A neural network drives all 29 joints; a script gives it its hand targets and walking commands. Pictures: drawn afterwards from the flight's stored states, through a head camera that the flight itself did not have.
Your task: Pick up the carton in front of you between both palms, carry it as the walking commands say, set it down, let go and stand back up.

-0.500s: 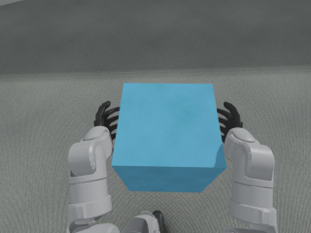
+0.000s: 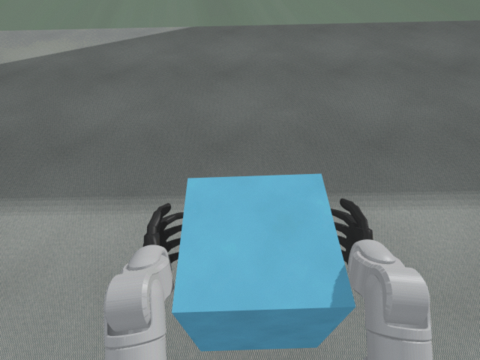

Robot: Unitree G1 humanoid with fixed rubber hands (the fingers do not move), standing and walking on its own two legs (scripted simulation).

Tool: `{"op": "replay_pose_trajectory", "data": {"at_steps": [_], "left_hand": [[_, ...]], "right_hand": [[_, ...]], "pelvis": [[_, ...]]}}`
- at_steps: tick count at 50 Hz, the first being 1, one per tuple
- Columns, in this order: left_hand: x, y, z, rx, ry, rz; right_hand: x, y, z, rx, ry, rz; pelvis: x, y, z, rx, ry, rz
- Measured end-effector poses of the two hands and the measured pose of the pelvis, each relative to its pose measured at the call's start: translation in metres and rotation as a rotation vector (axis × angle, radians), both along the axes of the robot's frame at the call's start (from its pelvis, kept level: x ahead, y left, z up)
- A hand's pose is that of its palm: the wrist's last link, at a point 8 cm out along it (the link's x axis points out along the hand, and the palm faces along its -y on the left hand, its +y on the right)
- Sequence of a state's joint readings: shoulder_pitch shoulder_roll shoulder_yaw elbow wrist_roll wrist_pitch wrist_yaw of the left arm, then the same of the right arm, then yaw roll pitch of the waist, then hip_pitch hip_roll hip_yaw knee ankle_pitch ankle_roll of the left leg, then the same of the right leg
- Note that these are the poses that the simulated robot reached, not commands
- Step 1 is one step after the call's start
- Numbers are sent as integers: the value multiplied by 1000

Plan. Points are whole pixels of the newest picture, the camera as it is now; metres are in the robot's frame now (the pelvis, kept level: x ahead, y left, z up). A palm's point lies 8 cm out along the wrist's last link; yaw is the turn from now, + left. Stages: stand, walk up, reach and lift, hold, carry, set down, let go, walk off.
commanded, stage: carry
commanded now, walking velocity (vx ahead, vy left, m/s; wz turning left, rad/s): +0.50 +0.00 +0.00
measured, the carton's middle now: (256, 268) +0.28 +0.01 +0.02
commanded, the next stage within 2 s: none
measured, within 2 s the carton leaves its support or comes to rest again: neither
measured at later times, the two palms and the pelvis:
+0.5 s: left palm (181, 134) +0.57 +0.17 +0.08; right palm (317, 139) +0.55 -0.13 +0.08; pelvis +0.32 +0.04 +0.01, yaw -3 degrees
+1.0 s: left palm (206, 62) +0.88 +0.14 +0.11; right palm (309, 59) +0.89 -0.16 +0.10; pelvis +0.64 -0.02 +0.02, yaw +1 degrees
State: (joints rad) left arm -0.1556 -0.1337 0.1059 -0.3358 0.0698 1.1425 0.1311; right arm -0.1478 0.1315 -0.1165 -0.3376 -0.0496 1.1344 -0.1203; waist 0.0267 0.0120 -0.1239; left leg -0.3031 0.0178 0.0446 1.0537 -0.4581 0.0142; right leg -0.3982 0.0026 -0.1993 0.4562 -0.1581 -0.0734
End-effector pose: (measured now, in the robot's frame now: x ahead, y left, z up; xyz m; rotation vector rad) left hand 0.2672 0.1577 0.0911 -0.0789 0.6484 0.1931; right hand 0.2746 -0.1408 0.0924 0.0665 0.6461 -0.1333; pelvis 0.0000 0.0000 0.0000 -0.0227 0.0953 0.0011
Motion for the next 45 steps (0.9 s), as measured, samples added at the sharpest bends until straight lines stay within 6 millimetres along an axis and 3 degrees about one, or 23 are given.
{"op": "replay_pose_trajectory", "data": {"at_steps": [4, 7, 11, 18, 26, 33, 40, 45], "left_hand": [[25, 3, 4, 6, 45, 31], [56, 3, 14, 15, 24, 31], [110, 4, 17, 13, 6, 4], [220, 20, -5, -6, -24, -44], [318, 11, -10, 3, 97, -132], [403, 2, 6, 10, 21, -107], [505, -20, 5, 41, -48, -54], [555, -21, 2, 30, 47, -2]], "right_hand": [[36, 3, 4, -14, 44, 46], [66, 3, 11, -6, 23, 47], [111, 4, 13, -10, 5, 21], [208, 19, -1, -35, -24, -25], [282, 12, -7, -27, 99, -110], [375, 2, 8, -17, 23, -90], [494, -20, -1, 7, -48, -33], [559, -22, -1, 1, 46, 19]], "pelvis": [[49, -5, 13, 30, 7, 17], [86, -3, 17, 42, 4, 10], [141, 4, 14, 44, -5, 10], [247, 30, -14, 50, -35, -34], [335, 40, 11, 11, -13, -60], [426, 25, 14, 5, -15, -47], [531, -8, -12, 4, -31, -6], [585, -21, 4, 25, -14, 19]]}}
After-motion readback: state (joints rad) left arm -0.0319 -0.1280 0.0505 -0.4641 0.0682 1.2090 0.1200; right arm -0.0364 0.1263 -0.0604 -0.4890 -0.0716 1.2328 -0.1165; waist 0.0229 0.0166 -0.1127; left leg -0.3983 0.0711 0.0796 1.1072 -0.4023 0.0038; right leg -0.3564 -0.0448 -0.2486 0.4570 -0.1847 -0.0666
